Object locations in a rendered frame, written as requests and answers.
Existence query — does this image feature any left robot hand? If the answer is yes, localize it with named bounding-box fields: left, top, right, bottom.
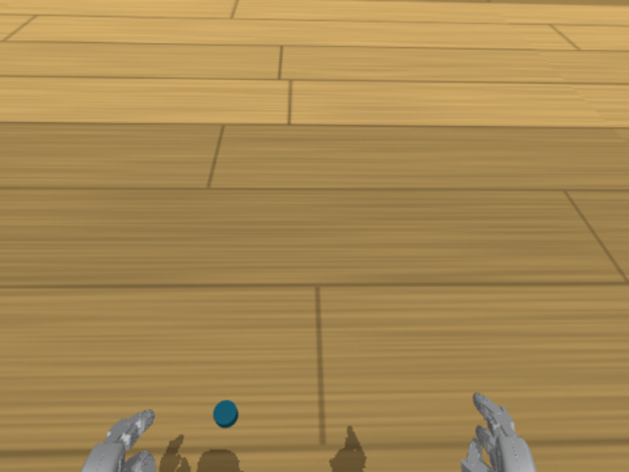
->
left=80, top=409, right=156, bottom=472

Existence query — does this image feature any tin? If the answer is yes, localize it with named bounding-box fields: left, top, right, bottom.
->
left=213, top=400, right=238, bottom=428

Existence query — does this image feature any right robot hand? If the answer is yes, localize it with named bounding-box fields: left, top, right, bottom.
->
left=461, top=392, right=537, bottom=472

